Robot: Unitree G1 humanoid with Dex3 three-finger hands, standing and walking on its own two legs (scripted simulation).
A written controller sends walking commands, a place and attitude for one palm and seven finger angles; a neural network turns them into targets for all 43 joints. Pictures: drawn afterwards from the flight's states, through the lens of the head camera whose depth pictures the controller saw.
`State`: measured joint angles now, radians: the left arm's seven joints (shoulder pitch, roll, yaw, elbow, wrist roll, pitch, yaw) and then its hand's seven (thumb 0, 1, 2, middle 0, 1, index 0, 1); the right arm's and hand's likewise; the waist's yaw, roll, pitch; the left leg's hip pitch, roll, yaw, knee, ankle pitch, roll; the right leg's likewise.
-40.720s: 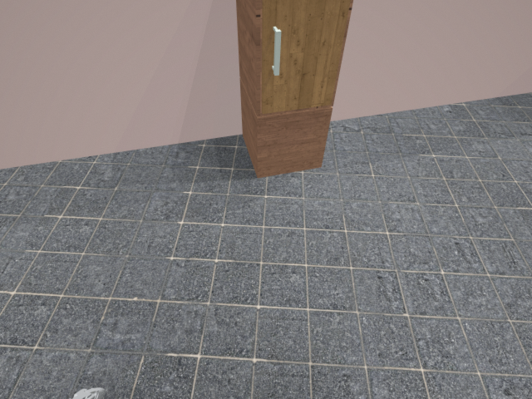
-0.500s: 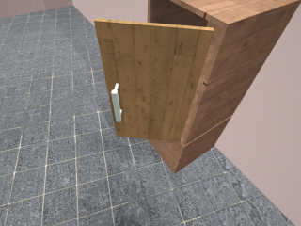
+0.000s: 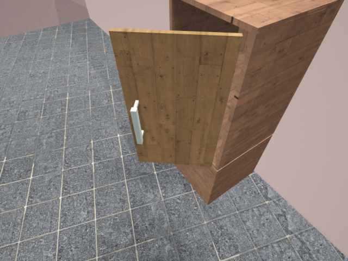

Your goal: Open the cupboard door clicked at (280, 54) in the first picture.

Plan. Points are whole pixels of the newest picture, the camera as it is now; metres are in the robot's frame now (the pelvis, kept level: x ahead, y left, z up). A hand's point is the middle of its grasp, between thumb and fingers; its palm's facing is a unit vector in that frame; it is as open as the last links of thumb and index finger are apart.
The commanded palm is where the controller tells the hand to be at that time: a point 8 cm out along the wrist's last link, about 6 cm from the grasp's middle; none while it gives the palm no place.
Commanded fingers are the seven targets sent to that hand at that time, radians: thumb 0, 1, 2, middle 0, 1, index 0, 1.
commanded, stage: come to a stop and stand still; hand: left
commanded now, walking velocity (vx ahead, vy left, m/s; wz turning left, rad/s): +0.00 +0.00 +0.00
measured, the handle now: (138, 123) +0.56 +0.16 -0.06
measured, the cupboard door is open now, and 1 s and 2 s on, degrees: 50 50 50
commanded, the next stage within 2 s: look again from close up in 0.52 s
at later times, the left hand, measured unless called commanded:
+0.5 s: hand out of the picture +0.06 +0.19 -0.17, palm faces -0.02 -0.97 -0.24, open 7.4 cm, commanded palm none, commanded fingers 0.00 0.90 0.90 -0.20 -0.30 -0.20 -0.30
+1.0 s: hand out of the picture +0.06 +0.19 -0.17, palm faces -0.02 -0.97 -0.24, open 7.4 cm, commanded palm none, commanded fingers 0.00 0.90 0.90 -0.20 -0.30 -0.20 -0.30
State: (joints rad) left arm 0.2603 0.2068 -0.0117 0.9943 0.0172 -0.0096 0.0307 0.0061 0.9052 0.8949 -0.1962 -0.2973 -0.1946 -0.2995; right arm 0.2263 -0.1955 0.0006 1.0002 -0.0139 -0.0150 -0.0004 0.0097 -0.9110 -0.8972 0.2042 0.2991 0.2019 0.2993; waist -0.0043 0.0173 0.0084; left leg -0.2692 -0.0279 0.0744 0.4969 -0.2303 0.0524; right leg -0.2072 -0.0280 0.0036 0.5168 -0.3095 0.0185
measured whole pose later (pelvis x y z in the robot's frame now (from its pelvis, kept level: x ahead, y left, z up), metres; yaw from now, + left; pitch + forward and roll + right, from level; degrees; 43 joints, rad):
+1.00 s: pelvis +0.03 -0.01 +0.01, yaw +0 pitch +0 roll +0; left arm 0.22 0.25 -0.01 1.09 0.01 -0.01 0.02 0.01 0.90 0.89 -0.20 -0.30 -0.20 -0.30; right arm 0.17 -0.22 0.01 1.13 -0.01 -0.02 -0.01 0.01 -0.90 -0.90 0.21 0.30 0.20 0.30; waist 0.01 -0.03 0.02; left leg -0.18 -0.01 0.07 0.40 -0.22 0.03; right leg -0.11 -0.01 0.00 0.40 -0.29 0.00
